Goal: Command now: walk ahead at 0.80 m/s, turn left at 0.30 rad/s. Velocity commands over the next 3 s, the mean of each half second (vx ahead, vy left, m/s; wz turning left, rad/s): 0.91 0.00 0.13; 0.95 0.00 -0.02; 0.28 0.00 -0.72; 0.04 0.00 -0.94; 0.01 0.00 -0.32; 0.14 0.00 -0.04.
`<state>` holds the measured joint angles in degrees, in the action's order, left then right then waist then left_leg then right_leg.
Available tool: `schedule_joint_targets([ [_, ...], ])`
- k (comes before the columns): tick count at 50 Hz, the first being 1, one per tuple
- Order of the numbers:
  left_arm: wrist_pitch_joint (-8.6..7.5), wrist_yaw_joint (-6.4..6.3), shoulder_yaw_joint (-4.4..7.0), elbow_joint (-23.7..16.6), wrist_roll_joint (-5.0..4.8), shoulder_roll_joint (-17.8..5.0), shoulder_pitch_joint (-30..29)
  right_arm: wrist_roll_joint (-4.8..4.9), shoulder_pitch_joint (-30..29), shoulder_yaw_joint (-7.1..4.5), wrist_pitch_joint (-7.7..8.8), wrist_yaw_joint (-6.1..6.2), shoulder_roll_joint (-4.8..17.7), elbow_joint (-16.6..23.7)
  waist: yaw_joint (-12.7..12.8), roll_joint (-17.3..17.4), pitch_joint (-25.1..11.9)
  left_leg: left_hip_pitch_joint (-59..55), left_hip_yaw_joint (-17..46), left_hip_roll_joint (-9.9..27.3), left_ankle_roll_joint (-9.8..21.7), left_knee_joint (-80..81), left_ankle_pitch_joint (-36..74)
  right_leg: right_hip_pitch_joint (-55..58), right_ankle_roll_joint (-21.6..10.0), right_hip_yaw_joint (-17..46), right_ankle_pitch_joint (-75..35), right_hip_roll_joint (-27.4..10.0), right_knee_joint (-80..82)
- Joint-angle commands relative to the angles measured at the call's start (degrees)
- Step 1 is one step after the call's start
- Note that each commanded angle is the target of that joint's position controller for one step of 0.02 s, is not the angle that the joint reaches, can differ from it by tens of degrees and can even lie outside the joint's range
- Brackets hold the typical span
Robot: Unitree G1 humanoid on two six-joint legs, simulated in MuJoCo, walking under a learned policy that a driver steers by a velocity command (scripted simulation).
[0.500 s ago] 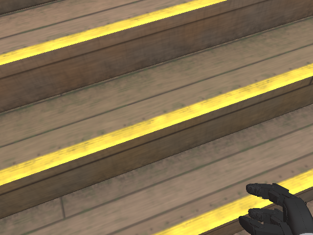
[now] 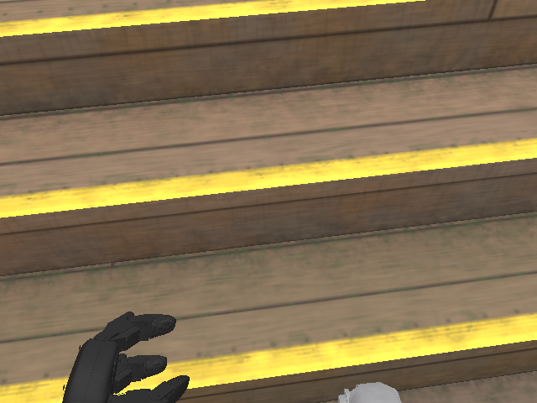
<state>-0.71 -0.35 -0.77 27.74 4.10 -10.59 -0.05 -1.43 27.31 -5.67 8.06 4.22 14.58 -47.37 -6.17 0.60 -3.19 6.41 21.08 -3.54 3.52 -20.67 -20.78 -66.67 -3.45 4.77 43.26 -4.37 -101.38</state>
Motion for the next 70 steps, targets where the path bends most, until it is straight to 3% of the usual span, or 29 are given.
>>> schedule_joint_targets([
  [1, -0.31, 1.51, -2.9, -11.9, -1.04, 2.2, -12.0, 3.15, -6.4, -1.91, -0.47, -0.62, 8.6, 3.4, 4.8, 4.0, 0.5, 11.5, 2.8, 15.3, 9.3, 22.9, 5.2, 18.7, -4.4, -3.0, -3.2, -3.9, 25.5],
  [3, 0.68, 0.69, 4.22, 1.7, -3.17, -7.0, 26.4, 3.8, -12.7, -1.41, -0.05, -3.82, 10.5, 5.0, 21.3, 1.8, -13.7, 26.2, -7.5, 11.9, 8.1, 1.2, 74.4, 69.4, -3.0, -15.1, -13.8, 9.9, 26.4],
  [4, 0.03, -1.11, 7.53, 5.2, -2.51, -14.5, 38.1, 6.44, -18.9, -2.59, 0.69, -5.44, 12.8, 7.2, 29.7, -13.6, -20.3, 35.5, -7.6, 4.9, 3.6, -25.3, 65.2, 79.4, -3.0, 7.5, -0.4, 4.2, 47.0],
  [5, -0.21, -1.61, 8.53, 8.3, -1.55, -20.1, 39.3, 3.79, -20.0, -0.71, 0.77, -6.4, 3.4, 9.5, 26.8, -40.4, -23.0, 38.7, -3.7, -7.2, 1.6, -49.9, 13.4, 75.3, -1.1, 37.4, 19.3, -8.2, 73.3],
  [7, 0.79, -2.33, 5.97, 8.5, -4.84, -12.1, 22.5, -3.4, -17.1, 2.09, 1.43, -6.66, -4.5, 11.6, 13.3, -27.7, -7.8, 43.6, -1.5, -6.1, 1.9, -81.1, 13.5, 55.1, 2.0, 50.4, 25.5, -9.2, 85.9],
  [11, -2.99, -0.17, 2.72, 20.2, -2.58, 3.9, 20.2, -2.98, -21.6, 6.01, -1.32, -6.02, -11.0, 14.7, 5.3, -7.8, 3.3, 53.2, -11.0, -1.3, 5.1, -99.6, 16.5, 43.6, -3.1, 26.0, -3.8, -3.5, 73.7],
  [19, -8.64, 1.03, 3.36, 29.0, -2.33, -0.4, 33.8, 0.55, -40.2, 8.51, -4.24, -3.42, -14.4, 21.3, 6.9, -1.7, 12.7, 82.2, -21.2, 0.2, 6.3, -111.5, -3.7, 57.2, -6.3, 8.7, -36.0, -6.6, 90.1],
  [23, -5.82, -1.6, 2.31, 31.8, -5.02, 0.7, 45.2, 1.16, -53.5, 10.45, -5.19, -5.74, -13.0, 26.6, 12.1, 4.6, 6.8, 52.1, -37.4, 2.5, 7.8, -72.8, -2.8, 53.5, -3.7, -1.9, -64.3, -3.6, 106.2],
  [25, -7.28, -2.07, 3.26, 27.8, -6.78, -6.8, 42.4, 3.93, -35.4, 9.44, -4.44, -4.99, -10.0, 21.4, 4.5, -3.8, -7.3, 9.9, -39.5, -5.4, 7.3, -56.0, -1.0, 46.4, -5.3, -4.5, -129.8, -5.7, 87.6],
  [27, -8.7, -1.64, 6.76, 23.4, -5.77, -15.8, 31.9, 1.66, -16.9, 4.36, -7.83, -2.81, -0.6, 17.4, -6.8, -13.2, -17.6, 8.9, -31.8, -4.8, 8.1, -45.4, -13.7, 63.8, -6.2, -1.7, -151.4, -11.4, 61.1],
  [28, -9.33, -1.08, 7.23, 19.7, -5.62, -14.0, 26.7, -0.52, -11.2, 2.09, -7.04, -3.06, 4.3, 14.3, -8.4, -9.7, -20.1, 0.8, -19.7, -0.5, 12.0, -36.0, -16.9, 57.8, -5.8, -1.4, -136.1, -7.2, 41.0],
  [29, -10.04, 1.51, 6.52, 15.5, -6.41, -6.7, 21.0, -0.03, -8.2, 0.52, -6.5, -3.26, 8.2, 9.6, -6.7, 6.9, -18.3, -7.2, 14.5, 13.3, 20.3, -14.0, -20.6, 32.5, -1.8, -0.9, -72.1, 9.7, 11.7],
  [30, -10.93, 1.96, 7.46, 12.1, -3.25, -7.9, 19.1, 0.69, -12.5, 0.04, -6.37, -2.95, 6.0, 9.2, -3.6, 6.5, -18.5, -6.3, 33.3, 18.2, 20.1, -0.4, -14.1, 22.4, -1.8, 4.0, -46.5, 14.0, -12.9],
  [32, -9.89, 2.13, 3.73, 5.3, -0.73, 4.1, 11.3, 1.54, -12.5, 1.34, -3.49, -2.87, -1.0, 1.2, 2.4, -7.8, -3.5, 3.1, 23.0, 18.4, 18.6, -2.0, -21.1, 6.2, -6.0, 6.0, -41.6, 9.8, -25.1],
  [35, -5.51, 0.52, -1.5, 1.6, -1.51, 13.9, 8.7, -1.63, -7.5, 3.75, -0.48, -2.48, -8.7, -8.6, 8.8, -2.9, 9.4, 13.0, 3.1, 17.1, 12.2, 3.2, -1.3, -8.9, -8.4, 8.8, -27.0, 8.2, -41.6],
  [40, -2.97, -2.66, -4.14, -9.4, -4.81, 10.5, -13.2, 1.69, -5.8, 5.4, 1.62, -4.38, -4.0, -13.8, 12.7, -6.5, 19.2, 32.4, -20.2, 12.4, 6.1, 22.3, 6.8, -5.6, -6.2, -4.8, -12.8, 2.5, -14.5],
  [42, -3.52, 0.32, -3.5, -2.0, -6.02, 4.9, 0.3, 7.58, -8.0, 5.85, 2.84, -1.86, -0.9, -9.1, 15.9, -10.8, -0.3, 49.5, -24.2, 7.7, 11.1, 24.0, 55.1, 58.3, -5.2, -17.2, -32.6, 5.3, 15.3],
  [45, -2.1, -0.26, 1.36, 4.2, -3.77, -2.9, 20.8, 5.96, -9.6, -1.17, 4.19, -3.06, 21.3, -4.1, 24.9, 5.9, -22.5, 6.2, -22.3, 14.2, 10.5, -13.2, 113.0, 60.5, -3.9, -15.2, -22.0, 9.7, 39.9],
  [46, -2.68, 0.84, 2.47, 5.7, -3.2, -7.6, 19.6, 4.86, -11.3, -1.18, 3.97, -4.5, 16.5, -1.8, 23.3, 6.8, -22.2, 1.2, -20.5, 12.1, 7.8, -29.2, 109.2, 60.0, -4.6, -9.6, -25.5, 11.0, 52.9],
  [47, -2.87, -0.15, 5.44, 10.9, -1.41, -15.2, 23.0, 3.02, -9.4, -0.9, 4.78, -6.22, 7.1, 2.0, 18.2, -15.0, -20.2, 22.8, -18.0, -4.4, 0.8, -64.8, 25.0, 72.0, -15.9, 21.0, -68.6, -5.3, 66.7],
  [48, -2.49, -0.68, 6.24, 12.7, -2.49, -13.4, 21.1, 0.46, -5.3, 0.65, 4.12, -6.59, 1.8, 4.6, 14.5, -6.8, -24.8, 34.4, -9.0, -7.8, 0.5, -93.7, 14.2, 74.2, -20.2, 39.4, -76.4, -10.5, 72.6],
  [52, -4.85, 0.4, 3.52, 24.3, -4.1, 0.0, 22.6, -3.51, -20.7, 6.63, 0.87, -4.7, -11.9, 17.1, 6.1, 1.1, 4.9, 67.5, -18.2, 0.1, 3.7, -113.3, 2.9, 62.8, -10.0, 14.3, -60.5, -1.3, 74.0],
  [58, -5.54, 0.68, 3.19, 27.9, -3.04, -3.9, 26.0, -2.68, -38.2, 10.5, -2.16, -2.05, -13.4, 30.1, 4.5, -3.1, 8.6, 62.1, -25.5, 4.3, 2.4, -88.3, -11.9, 41.3, -6.1, 5.9, -61.5, 1.8, 90.9],
  [60, -4.0, -1.11, 4.7, 21.4, -4.53, -7.2, 20.5, -0.47, -29.4, 9.42, -2.86, -1.52, -8.8, 25.9, 0.5, 2.2, -6.5, 9.5, -32.3, -1.2, 1.7, -59.8, 1.7, 24.1, -7.3, 3.7, -100.4, 5.1, 91.9],
  [62, -6.78, -0.26, 9.16, 16.9, -4.75, -19.3, 14.2, 2.07, -10.5, 5.81, -6.02, 1.86, -2.3, 23.0, -8.3, -9.5, -21.6, -2.6, -22.1, 0.9, 1.6, -48.2, 4.7, 42.1, -5.0, 13.2, -133.4, -2.2, 77.1],
  [63, -7.75, 1.13, 9.95, 15.3, -6.09, -19.1, 9.9, 1.16, -2.3, 4.18, -6.69, 1.94, 0.9, 18.9, -12.5, -3.3, -23.5, -4.4, -19.7, 1.6, 2.9, -29.6, 11.5, 48.4, -2.1, 11.1, -118.1, 0.9, 61.0],
  [64, -8.09, 2.49, 8.47, 11.9, -4.92, -9.9, 10.6, 0.3, -3.4, 2.11, -5.67, 1.18, 8.0, 17.4, -7.5, 19.1, -24.9, -14.8, 0.5, 20.6, 13.0, -21.8, 57.2, 35.7, 3.2, 3.2, -27.3, 15.7, 26.7],
  [65, -6.69, 2.59, 8.77, 10.4, -2.9, -10.6, 15.0, -0.22, -9.5, 1.87, -6.05, 1.24, 5.7, 20.8, -4.3, 13.8, -33.6, -10.7, 19.5, 30.2, 19.0, -13.2, 59.7, 28.7, 4.6, 7.7, -18.4, 16.3, -1.2],
  [70, 1.79, -0.56, 5.61, 7.7, -0.22, -1.2, 17.3, 0.55, -21.3, 3.65, -3.44, 0.94, -7.3, 10.7, 11.8, -4.1, 5.3, 21.7, -8.7, 19.9, 6.6, -9.3, 2.4, 14.0, 2.6, 0.2, -27.9, 6.5, -8.2],
])
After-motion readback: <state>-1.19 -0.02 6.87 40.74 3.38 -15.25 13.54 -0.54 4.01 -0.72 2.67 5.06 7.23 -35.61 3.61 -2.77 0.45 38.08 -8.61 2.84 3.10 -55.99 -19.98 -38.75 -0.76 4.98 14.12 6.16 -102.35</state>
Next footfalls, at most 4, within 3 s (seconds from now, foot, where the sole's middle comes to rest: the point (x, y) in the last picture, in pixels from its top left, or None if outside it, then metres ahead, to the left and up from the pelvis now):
0.04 right None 0.20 -0.20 -0.59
0.56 left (299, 299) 0.55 -0.08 -0.41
0.92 right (369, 117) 0.86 -0.27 -0.23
1.26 left None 1.15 -0.14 -0.05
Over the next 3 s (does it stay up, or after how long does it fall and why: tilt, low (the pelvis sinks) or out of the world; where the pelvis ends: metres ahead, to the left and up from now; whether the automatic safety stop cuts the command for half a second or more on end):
stays up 1.17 -0.20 0.72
